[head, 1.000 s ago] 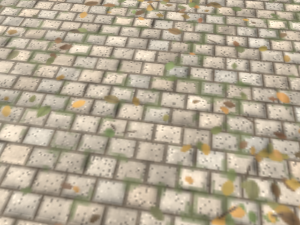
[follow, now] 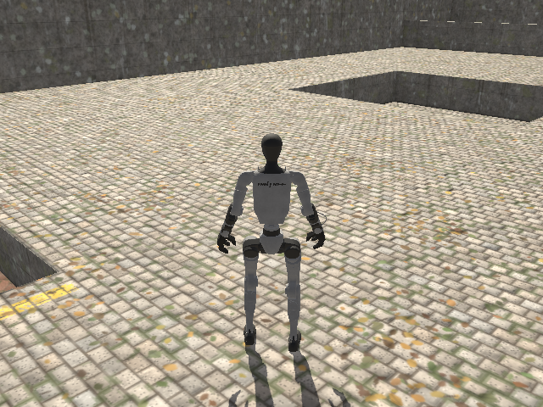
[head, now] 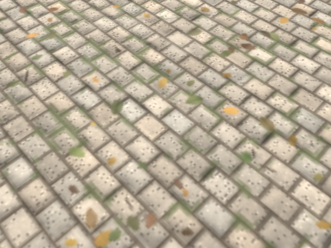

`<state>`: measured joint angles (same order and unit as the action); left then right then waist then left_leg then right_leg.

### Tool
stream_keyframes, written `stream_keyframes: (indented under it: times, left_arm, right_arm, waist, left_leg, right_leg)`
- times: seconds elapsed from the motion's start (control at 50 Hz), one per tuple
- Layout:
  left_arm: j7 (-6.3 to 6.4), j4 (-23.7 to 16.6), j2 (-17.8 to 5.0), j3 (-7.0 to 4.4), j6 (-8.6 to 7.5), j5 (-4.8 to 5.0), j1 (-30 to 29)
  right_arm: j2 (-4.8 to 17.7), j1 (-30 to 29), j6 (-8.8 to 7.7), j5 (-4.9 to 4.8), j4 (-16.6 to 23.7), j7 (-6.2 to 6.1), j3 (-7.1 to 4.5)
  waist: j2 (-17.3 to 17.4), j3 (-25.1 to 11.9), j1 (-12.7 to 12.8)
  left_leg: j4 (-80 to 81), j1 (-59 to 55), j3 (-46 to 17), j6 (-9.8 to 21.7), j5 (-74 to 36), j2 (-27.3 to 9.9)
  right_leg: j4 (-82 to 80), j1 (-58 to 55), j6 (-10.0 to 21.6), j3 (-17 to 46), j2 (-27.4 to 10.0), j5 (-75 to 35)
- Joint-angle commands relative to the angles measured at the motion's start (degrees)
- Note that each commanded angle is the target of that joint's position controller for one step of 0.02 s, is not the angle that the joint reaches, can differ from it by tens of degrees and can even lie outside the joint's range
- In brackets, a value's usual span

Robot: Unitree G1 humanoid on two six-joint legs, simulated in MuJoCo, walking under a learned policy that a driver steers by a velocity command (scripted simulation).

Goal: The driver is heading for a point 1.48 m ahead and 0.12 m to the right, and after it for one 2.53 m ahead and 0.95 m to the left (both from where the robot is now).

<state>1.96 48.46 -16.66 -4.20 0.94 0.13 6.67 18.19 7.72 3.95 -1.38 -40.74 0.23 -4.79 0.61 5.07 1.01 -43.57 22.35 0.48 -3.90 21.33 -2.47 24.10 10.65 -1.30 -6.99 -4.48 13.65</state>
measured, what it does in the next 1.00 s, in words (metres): walks ahead: left foot, then right foot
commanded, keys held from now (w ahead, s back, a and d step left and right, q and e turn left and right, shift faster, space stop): q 0.02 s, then no key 0.10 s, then w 0.88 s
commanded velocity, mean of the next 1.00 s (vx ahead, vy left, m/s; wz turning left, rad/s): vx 0.32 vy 0.00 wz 0.15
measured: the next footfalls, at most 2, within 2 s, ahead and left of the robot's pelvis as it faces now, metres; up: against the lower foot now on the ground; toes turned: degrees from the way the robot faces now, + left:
left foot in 0.06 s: +0.05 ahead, +0.13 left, +0.00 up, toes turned +4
right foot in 0.62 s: +0.26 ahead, -0.10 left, +0.00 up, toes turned +4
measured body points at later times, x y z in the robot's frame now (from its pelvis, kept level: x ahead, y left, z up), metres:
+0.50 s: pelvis +0.08 +0.03 +0.01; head +0.09 +0.04 +0.46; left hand +0.20 +0.33 -0.10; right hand +0.17 -0.24 -0.11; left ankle +0.00 +0.13 -0.74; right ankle +0.19 -0.11 -0.71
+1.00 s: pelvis +0.32 +0.00 +0.00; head +0.35 -0.01 +0.45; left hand +0.28 +0.27 -0.12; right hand +0.54 -0.22 -0.10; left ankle +0.50 +0.18 -0.69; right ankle +0.22 -0.10 -0.74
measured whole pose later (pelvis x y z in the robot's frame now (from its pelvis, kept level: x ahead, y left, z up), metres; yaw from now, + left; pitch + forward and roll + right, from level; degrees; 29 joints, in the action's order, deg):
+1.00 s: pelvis +0.32 +0.00 +0.00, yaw +6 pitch +2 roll -1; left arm -0.3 52.6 -15.1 -1.8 -4.7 0.6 21.1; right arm 15.9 5.6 -4.4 -0.7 -41.6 1.3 -2.8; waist 2.7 1.3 4.5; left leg -34.9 38.1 -0.8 -0.3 -4.5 -5.6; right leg 10.0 -2.9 3.4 -2.6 3.5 15.0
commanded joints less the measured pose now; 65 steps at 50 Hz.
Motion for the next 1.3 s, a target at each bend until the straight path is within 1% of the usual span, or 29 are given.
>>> stream_keyframes:
  times: [0.02,0.04,0.06,0.08,0.1,0.12,0.16,0.22,0.34,0.52,0.6,0.62,0.64,0.66,0.68,0.7,0.74,0.82,0.92,1.04,1.1,1.12,1.14,1.16,1.18,1.2,1.22,1.24,1.3]
  left_arm:
    - [-0.35,-3.2,-12.6,-3.09,-0.51,1.28,-2.2]
    - [-0.50,-2.6,-11.6,-2.83,-0.54,1.75,-1.4]
    - [-1.02,-1.1,-9.0,-2.11,-0.68,1.03,2.5]
    - [-1.71,-3.1,-3.9,-0.31,-0.87,-2.42,2.3]
    - [-1.14,-5.0,-6.2,-1.00,-1.04,-1.27,-2.2]
    - [-0.66,-5.1,-8.7,-1.74,-0.68,0.27,-4.2]
    - [-0.59,-3.4,-9.2,-2.26,-0.61,0.49,-2.3]
    - [-1.45,-3.0,-8.7,-2.24,-1.64,0.69,-2.0]
    - [-2.22,-2.8,-6.6,-1.50,-4.27,0.51,-4.1]
    - [-3.72,-4.4,-5.8,0.04,-6.18,1.22,-7.6]
    - [-3.86,-1.6,-7.8,-0.73,-6.78,1.30,1.9]
    - [-3.33,0.4,-10.5,-1.92,-6.89,1.36,9.6]
    - [-2.95,1.2,-17.0,-3.35,-6.91,0.40,16.7]
    - [-3.57,2.0,-16.2,-3.04,-6.95,0.41,19.3]
    - [-3.77,1.2,-12.1,-1.66,-7.15,0.75,15.4]
    - [-3.71,0.1,-9.6,-0.89,-7.08,0.44,12.0]
    - [-3.70,-1.2,-6.7,0.19,-7.06,-0.31,7.5]
    - [-3.20,-0.7,-7.5,0.16,-7.36,-0.13,8.1]
    - [-2.05,0.5,-8.4,0.19,-6.67,0.37,11.5]
    - [-1.52,3.1,-9.2,-0.17,-4.85,0.98,17.5]
    - [-1.04,2.7,-11.0,-0.88,-3.98,0.78,16.1]
    - [-0.93,2.4,-10.9,-0.76,-3.44,0.57,14.9]
    - [-0.78,1.5,-9.7,-0.08,-3.38,0.05,14.7]
    - [-1.49,0.0,-2.4,2.10,-4.51,-0.33,22.2]
    - [-2.00,1.3,-3.3,2.20,-5.98,0.30,21.2]
    - [-2.50,-1.0,-8.7,0.64,-7.01,2.14,15.0]
    - [-2.56,-2.4,-8.8,0.71,-7.56,2.66,10.6]
    - [-2.38,-2.9,-8.0,0.66,-7.56,1.86,8.7]
    - [-2.10,-1.7,-5.1,0.75,-5.56,0.82,12.4]
  right_arm:
    - [5.7,0.8,-0.24,0.08,4.2,0.88,-1.82]
    - [5.8,3.1,-0.21,0.22,3.2,0.83,-2.16]
    - [8.3,5.8,-0.32,0.25,2.5,0.18,-3.09]
    - [15.0,7.6,-0.58,0.73,3.5,-1.09,-4.28]
    - [14.1,7.2,-2.05,2.66,4.7,-0.38,-3.33]
    - [11.8,5.8,-3.31,2.95,4.3,0.06,-2.78]
    - [8.2,4.1,-4.43,0.92,2.5,-0.42,-1.92]
    - [6.2,4.3,-5.43,1.20,1.5,-1.16,-0.64]
    - [7.9,6.2,-7.58,1.27,-0.4,-1.39,-0.99]
    - [8.9,10.1,-7.47,0.32,-3.8,-0.54,-1.46]
    - [7.8,9.5,-6.82,0.23,-4.2,-0.36,-0.98]
    - [5.4,9.5,-6.90,0.68,-4.1,-0.39,-0.10]
    - [1.3,10.5,-7.60,1.45,-1.5,-0.46,1.31]
    - [2.1,10.5,-8.72,0.77,-0.5,-0.84,1.13]
    - [6.8,9.3,-9.44,-0.52,-0.7,-0.60,-0.04]
    - [7.3,7.5,-9.74,-1.06,-0.4,-0.32,-0.15]
    - [6.1,5.9,-9.53,0.25,-0.6,-0.30,-0.24]
    - [3.4,5.6,-8.30,1.02,-0.3,-0.14,0.19]
    - [0.4,-3.3,-8.95,0.91,2.7,0.44,1.47]
    - [0.5,-11.9,-9.95,0.28,6.0,2.59,1.89]
    - [4.0,-6.0,-9.89,0.52,4.8,2.77,0.49]
    - [6.1,2.0,-9.74,0.53,2.6,2.35,-0.71]
    - [8.6,11.5,-9.42,0.92,0.2,1.62,-1.68]
    - [14.5,17.7,-9.14,2.12,-1.0,1.29,-3.12]
    - [9.8,18.3,-8.97,1.18,-1.6,1.33,-1.87]
    - [7.1,14.2,-8.90,0.70,-1.4,1.16,-0.80]
    - [5.8,9.8,-8.85,0.77,-0.7,1.03,-0.35]
    - [4.4,6.6,-8.99,1.14,-0.8,1.24,0.11]
    - [3.0,3.3,-10.00,1.63,-1.1,1.56,0.43]
  waist:
    - [-10.3,-7.8,-1.1]
    - [-8.9,-8.2,-2.2]
    - [-1.7,-9.7,-2.4]
    - [17.2,-11.7,-0.8]
    - [13.6,-14.6,-4.1]
    - [8.5,-12.5,-4.3]
    - [6.1,-10.0,-2.7]
    - [9.2,-6.0,-2.4]
    - [6.4,-3.4,-3.3]
    - [5.1,-0.8,-5.1]
    - [4.9,-4.0,0.6]
    - [2.3,-8.5,4.0]
    - [-10.9,-15.2,5.1]
    - [-17.7,-17.6,5.3]
    - [-11.4,-11.8,4.6]
    - [-9.1,-7.7,3.3]
    - [-6.1,-3.5,1.1]
    - [-5.1,-3.0,-0.3]
    - [-4.2,-1.5,2.1]
    - [-4.0,0.7,3.6]
    - [-6.5,-4.7,-1.1]
    - [-6.3,-9.8,-5.6]
    - [-5.1,-16.9,-9.7]
    - [7.7,-26.7,-7.0]
    - [11.7,-30.9,-7.8]
    - [8.6,-20.4,-7.9]
    - [4.6,-13.5,-6.2]
    - [1.2,-8.5,-4.2]
    - [3.7,-6.3,0.2]
  left_leg:
    - [11.0,-5.2,3.9,2.9,-5.6,1.5]
    - [17.4,-10.9,3.9,4.8,-10.4,2.7]
    - [22.2,-20.1,-1.3,7.3,-20.9,0.8]
    - [20.9,-30.6,-22.4,13.8,-47.6,-15.7]
    - [22.2,-23.7,-28.3,24.6,-48.0,-22.0]
    - [23.7,-21.1,-23.3,23.7,-41.3,-18.6]
    - [27.2,-20.4,-18.5,17.1,-9.5,-12.0]
    - [34.5,-18.8,-20.0,16.0,7.4,-10.3]
    - [37.1,-20.9,-16.7,15.8,0.7,-10.7]
    - [35.2,-17.7,-14.1,16.4,-1.8,-12.1]
    - [26.2,-13.6,-11.0,13.6,-12.4,-9.8]
    - [14.8,-9.5,-7.2,11.4,-17.9,-6.2]
    - [-7.3,4.8,-1.0,6.9,-8.3,1.2]
    - [-20.5,17.5,-4.7,5.1,11.9,6.3]
    - [-26.5,23.0,-8.0,6.1,9.2,2.4]
    - [-26.7,24.3,-6.6,7.2,4.0,-0.6]
    - [-21.2,21.4,-5.5,7.0,-4.6,-4.3]
    - [-14.9,18.9,-3.5,4.3,-12.3,-5.2]
    - [4.0,15.7,-0.3,2.9,-25.4,-3.2]
    - [14.9,16.0,0.0,5.6,-25.5,-0.6]
    - [15.1,6.5,1.9,8.5,-18.3,2.8]
    - [16.5,-4.1,3.5,10.3,-19.0,4.4]
    - [13.9,-21.6,-0.9,12.9,-20.9,-0.1]
    - [13.9,-46.5,-27.3,22.6,-12.1,-16.1]
    - [23.4,-49.3,-43.6,24.9,-6.8,-20.4]
    - [25.4,-41.8,-35.6,21.5,-3.7,-18.1]
    - [27.2,-32.2,-27.7,19.7,-6.7,-15.9]
    - [29.4,-23.6,-22.1,18.8,-11.3,-13.5]
    - [34.8,-12.4,-14.6,18.6,-17.1,-10.1]
  right_leg:
    - [-1.5,-5.5,10.4,6.8,-13.4,-21.1]
    - [2.4,-2.6,7.9,5.2,-12.1,-18.0]
    - [10.9,3.8,3.6,1.3,-9.0,-10.3]
    - [29.6,20.5,-2.1,-3.0,-1.6,21.7]
    - [40.2,24.2,-3.1,5.5,2.4,27.8]
    - [43.9,24.4,-2.5,7.9,0.9,24.1]
    - [40.2,26.1,-0.9,8.5,-1.3,14.0]
    - [35.6,26.5,-0.5,8.1,-0.7,3.1]
    - [19.5,26.5,-0.7,8.6,-0.6,-4.4]
    - [8.2,20.7,0.8,6.7,0.4,-4.3]
    - [3.6,4.3,3.9,3.9,3.2,-4.6]
    - [2.7,-6.6,5.9,7.2,1.1,-3.5]
    - [-1.5,-21.4,12.5,27.3,-12.4,2.3]
    - [-10.4,-26.8,18.0,47.3,-18.0,15.3]
    - [-11.5,-23.0,16.7,43.9,-17.4,21.2]
    - [-11.6,-18.4,14.5,37.2,-15.2,19.2]
    - [-13.9,-10.2,12.9,28.1,-11.0,8.2]
    - [-16.8,-6.1,13.5,18.5,-8.1,-10.3]
    - [-17.9,-5.1,11.7,10.1,-4.7,-19.7]
    - [-14.6,-15.2,11.5,10.4,-9.2,-23.9]
    - [-5.2,-19.7,10.0,9.9,-9.9,-45.8]
    - [4.4,-18.3,8.8,8.2,-8.0,-52.6]
    - [17.6,-8.4,7.3,7.3,-5.9,-44.8]
    - [41.6,16.1,3.4,5.6,3.4,-16.9]
    - [50.9,25.1,3.2,13.3,8.0,18.6]
    - [54.1,30.6,4.0,14.6,4.2,17.0]
    - [51.7,30.8,4.5,12.6,1.1,11.9]
    - [47.4,29.3,4.1,11.4,-1.1,8.0]
    - [41.5,21.6,2.5,11.2,-4.1,3.1]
